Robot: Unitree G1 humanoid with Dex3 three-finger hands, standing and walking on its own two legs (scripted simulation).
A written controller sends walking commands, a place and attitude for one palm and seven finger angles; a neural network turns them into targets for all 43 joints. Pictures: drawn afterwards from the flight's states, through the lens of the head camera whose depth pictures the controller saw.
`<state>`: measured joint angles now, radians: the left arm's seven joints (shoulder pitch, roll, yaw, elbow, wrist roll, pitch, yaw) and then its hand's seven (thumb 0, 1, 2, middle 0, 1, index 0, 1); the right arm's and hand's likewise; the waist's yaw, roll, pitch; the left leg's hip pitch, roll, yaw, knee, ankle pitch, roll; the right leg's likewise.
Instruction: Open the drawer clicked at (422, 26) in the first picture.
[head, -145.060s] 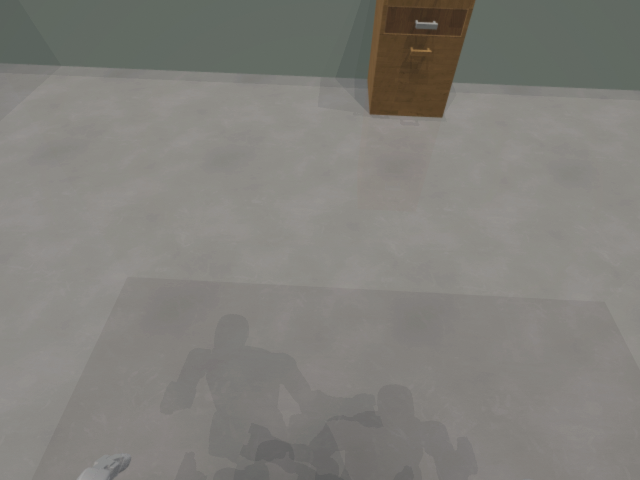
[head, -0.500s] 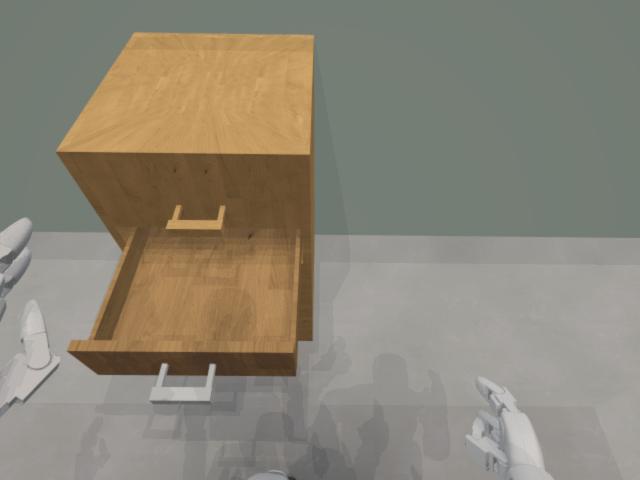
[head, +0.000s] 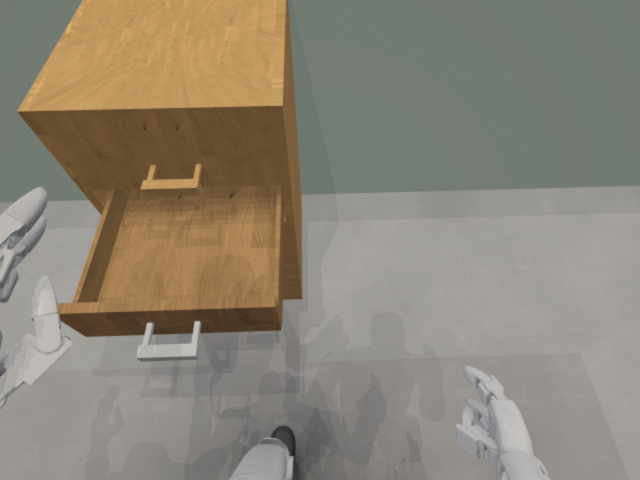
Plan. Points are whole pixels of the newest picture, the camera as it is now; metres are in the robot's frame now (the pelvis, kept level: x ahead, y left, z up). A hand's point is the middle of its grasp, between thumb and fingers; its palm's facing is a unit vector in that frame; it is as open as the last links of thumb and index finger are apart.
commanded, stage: step back with the hand held close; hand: left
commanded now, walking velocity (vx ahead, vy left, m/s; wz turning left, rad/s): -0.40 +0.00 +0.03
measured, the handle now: (171, 340) +0.34 +0.30 -0.23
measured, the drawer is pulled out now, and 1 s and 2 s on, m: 0.27 0.27 0.27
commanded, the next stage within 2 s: stop stepping back and stand still in 0.34 s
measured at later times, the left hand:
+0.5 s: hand out of the picture +0.10 +0.13 +0.18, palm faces +0.25 -0.77 -0.58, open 7.4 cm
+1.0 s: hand out of the picture -0.02 +0.10 +0.19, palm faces +0.37 -0.76 -0.54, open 7.4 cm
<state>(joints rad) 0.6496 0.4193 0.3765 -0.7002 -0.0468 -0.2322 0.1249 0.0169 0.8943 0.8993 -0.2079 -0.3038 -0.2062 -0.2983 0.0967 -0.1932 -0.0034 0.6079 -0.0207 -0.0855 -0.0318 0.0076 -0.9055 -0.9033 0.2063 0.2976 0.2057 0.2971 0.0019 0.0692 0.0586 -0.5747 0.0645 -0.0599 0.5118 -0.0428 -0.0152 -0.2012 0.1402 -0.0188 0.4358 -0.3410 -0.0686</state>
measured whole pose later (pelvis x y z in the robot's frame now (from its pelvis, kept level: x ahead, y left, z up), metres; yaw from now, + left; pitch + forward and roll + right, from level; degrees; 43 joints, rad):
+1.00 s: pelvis -0.20 -0.13 +0.02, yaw +4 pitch +3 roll +4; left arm 0.71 0.39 0.36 -0.60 -0.02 -0.26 0.18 0.01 0.89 0.90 -0.21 -0.30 -0.21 -0.30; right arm 0.22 -0.27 -0.06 0.56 0.02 -0.09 -0.04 0.01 -0.91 -0.90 0.20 0.30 0.20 0.30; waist -0.04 -0.02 -0.01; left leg -0.15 0.00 0.09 0.39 -0.41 0.06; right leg -0.37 -0.03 -0.10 0.43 -0.12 -0.07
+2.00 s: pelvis -0.15 -0.13 +0.01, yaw +3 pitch +1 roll -1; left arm 0.69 0.40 0.35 -0.61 -0.05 -0.17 0.17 0.02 0.89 0.90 -0.21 -0.30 -0.21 -0.30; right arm 0.15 -0.18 0.02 0.57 0.02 -0.02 -0.04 0.01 -0.91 -0.90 0.21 0.30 0.20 0.30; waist -0.01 0.01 0.05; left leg -0.21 -0.01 0.06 0.45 -0.27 0.04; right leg -0.18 0.08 -0.07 0.39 -0.24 -0.07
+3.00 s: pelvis -0.18 -0.13 +0.01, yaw +4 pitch +0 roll +0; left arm 0.30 0.17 0.01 0.81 0.02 0.06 0.03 0.01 0.95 0.90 -0.20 -0.30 -0.20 -0.30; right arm 0.23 -0.22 0.02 0.91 -0.02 0.00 0.00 0.00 -0.91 -0.90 0.20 0.30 0.20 0.30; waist -0.02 -0.04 0.08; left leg -0.24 -0.05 0.06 0.48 -0.24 0.06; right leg -0.25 0.03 -0.08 0.50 -0.26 -0.06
